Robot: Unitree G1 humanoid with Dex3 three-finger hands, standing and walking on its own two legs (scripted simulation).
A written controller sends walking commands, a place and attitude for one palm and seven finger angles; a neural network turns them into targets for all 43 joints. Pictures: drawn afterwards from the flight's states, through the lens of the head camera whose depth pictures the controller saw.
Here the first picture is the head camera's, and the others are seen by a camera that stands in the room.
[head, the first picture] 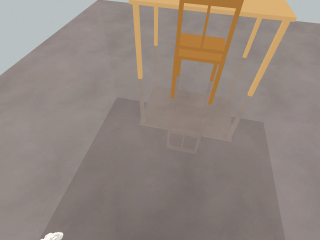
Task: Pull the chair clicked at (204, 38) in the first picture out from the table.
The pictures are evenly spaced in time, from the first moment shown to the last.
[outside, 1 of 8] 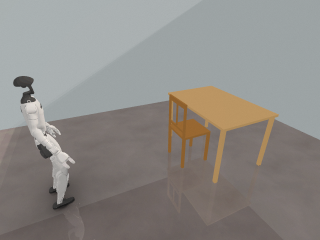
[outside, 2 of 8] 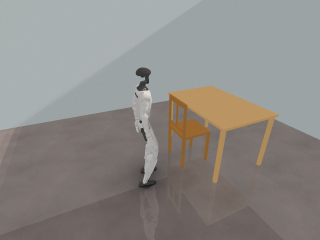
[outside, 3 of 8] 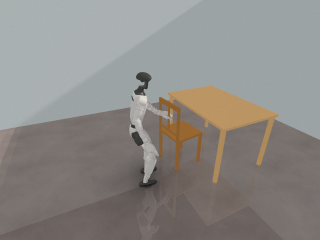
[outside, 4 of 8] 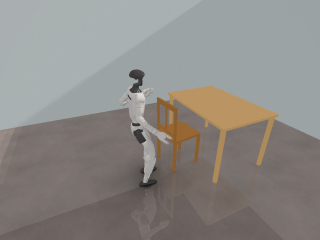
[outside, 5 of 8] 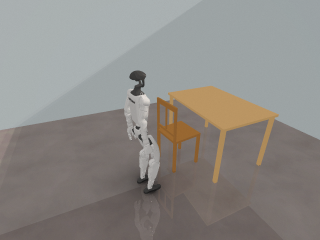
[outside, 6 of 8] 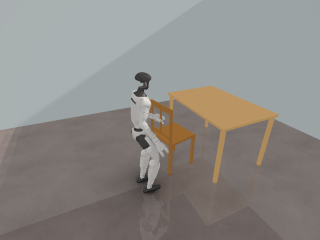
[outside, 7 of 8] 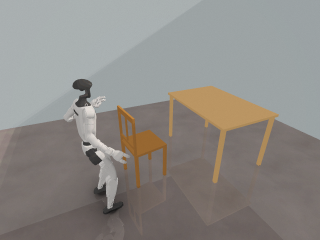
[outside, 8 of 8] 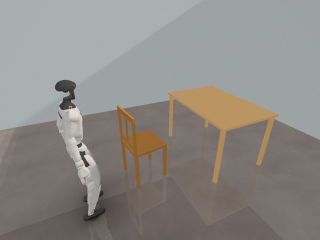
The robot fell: no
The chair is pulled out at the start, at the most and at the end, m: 0.00 0.65 0.65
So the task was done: yes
